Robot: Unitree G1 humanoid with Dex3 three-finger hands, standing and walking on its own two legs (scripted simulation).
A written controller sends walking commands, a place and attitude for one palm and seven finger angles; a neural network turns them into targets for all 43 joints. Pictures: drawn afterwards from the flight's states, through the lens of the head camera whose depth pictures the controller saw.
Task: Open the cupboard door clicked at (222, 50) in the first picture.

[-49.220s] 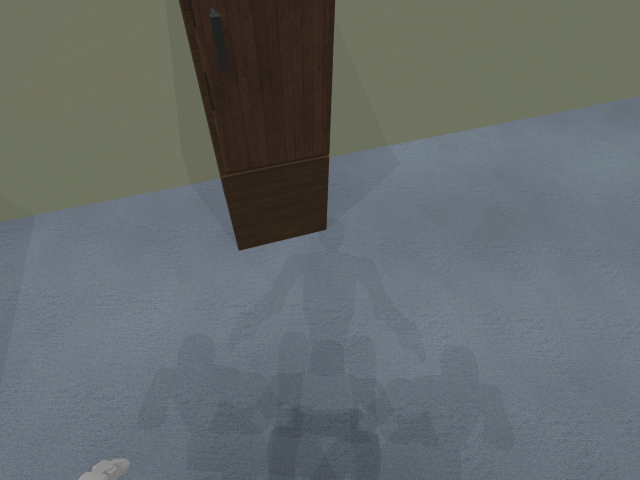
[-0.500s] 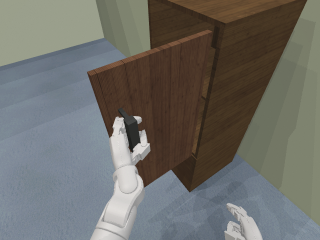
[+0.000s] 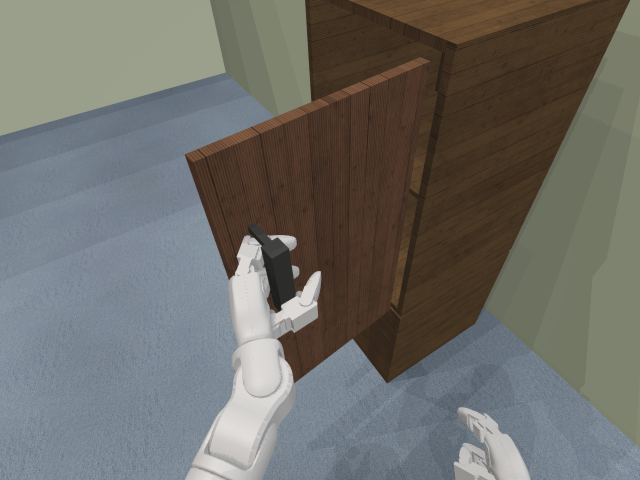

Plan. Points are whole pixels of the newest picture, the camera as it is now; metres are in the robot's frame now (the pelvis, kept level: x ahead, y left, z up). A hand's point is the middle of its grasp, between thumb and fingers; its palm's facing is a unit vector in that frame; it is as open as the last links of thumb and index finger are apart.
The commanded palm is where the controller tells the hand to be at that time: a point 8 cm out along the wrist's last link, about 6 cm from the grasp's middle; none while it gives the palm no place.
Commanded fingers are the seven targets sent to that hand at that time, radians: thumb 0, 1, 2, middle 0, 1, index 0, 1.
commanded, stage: open thumb and fingers to let go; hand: left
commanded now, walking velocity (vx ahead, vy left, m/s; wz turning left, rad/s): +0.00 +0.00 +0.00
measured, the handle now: (271, 269) +0.35 +0.09 +0.10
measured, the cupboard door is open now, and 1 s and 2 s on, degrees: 96 100 100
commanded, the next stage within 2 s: slide the hand sideways off the handle in 0.54 s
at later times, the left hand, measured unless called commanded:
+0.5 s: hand (303, 295) +0.31 +0.04 +0.10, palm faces +0.22 -0.97 -0.03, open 14.9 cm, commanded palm +0.26 +0.07 +0.09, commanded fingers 0.00 -0.50 0.30 -0.15 -0.30 -0.15 -0.30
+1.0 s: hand (304, 324) +0.27 +0.04 +0.10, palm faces -0.16 -0.99 +0.01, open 16.4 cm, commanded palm +0.24 +0.08 +0.09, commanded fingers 0.00 -0.50 0.30 -0.15 -0.30 -0.15 -0.30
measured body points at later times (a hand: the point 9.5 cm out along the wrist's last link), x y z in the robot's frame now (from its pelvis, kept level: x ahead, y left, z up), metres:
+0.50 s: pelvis +0.00 +0.02 -0.01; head +0.00 +0.00 +0.44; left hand +0.29 +0.09 +0.10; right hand +0.17 -0.18 -0.11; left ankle +0.01 +0.14 -0.72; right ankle -0.01 -0.06 -0.72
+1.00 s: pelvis -0.01 +0.02 -0.01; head -0.02 +0.00 +0.44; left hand +0.27 +0.09 +0.10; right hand +0.14 -0.20 -0.10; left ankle +0.01 +0.14 -0.72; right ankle -0.01 -0.06 -0.72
